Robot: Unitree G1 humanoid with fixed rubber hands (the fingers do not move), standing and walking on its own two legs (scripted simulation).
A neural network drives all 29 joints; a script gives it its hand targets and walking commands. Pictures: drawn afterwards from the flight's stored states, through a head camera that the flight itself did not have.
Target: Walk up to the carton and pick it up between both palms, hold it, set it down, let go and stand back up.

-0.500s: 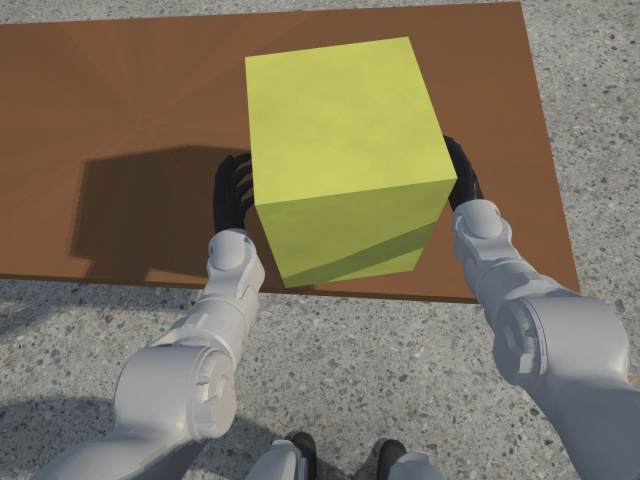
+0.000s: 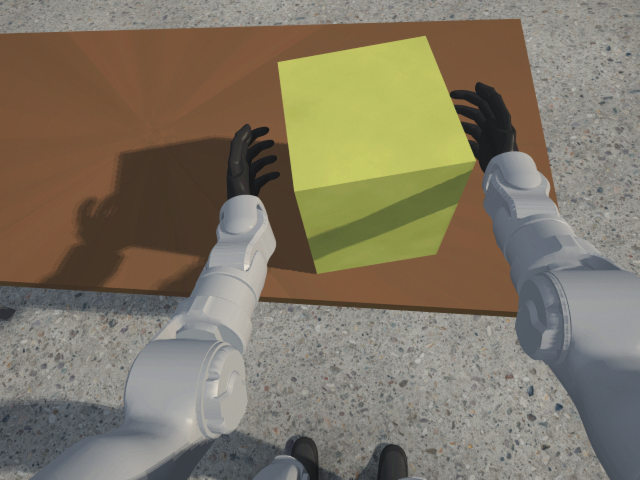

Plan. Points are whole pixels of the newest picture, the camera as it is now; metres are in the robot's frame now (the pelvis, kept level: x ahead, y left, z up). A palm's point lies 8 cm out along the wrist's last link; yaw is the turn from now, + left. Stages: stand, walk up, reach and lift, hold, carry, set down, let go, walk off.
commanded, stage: set down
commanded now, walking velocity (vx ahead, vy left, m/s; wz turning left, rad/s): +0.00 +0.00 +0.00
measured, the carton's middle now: (365, 168) +0.54 +0.03 -0.05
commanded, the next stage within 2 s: none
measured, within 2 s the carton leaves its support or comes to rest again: neither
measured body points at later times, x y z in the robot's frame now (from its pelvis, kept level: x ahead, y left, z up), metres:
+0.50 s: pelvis +0.00 -0.02 +0.02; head +0.09 -0.02 +0.46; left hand +0.44 +0.20 +0.11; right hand +0.52 -0.13 +0.11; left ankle +0.01 +0.13 -0.71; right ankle +0.02 -0.09 -0.71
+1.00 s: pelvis -0.03 -0.03 +0.00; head +0.07 -0.01 +0.43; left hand +0.38 +0.20 +0.03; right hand +0.45 -0.15 +0.03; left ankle +0.01 +0.13 -0.71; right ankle +0.02 -0.09 -0.71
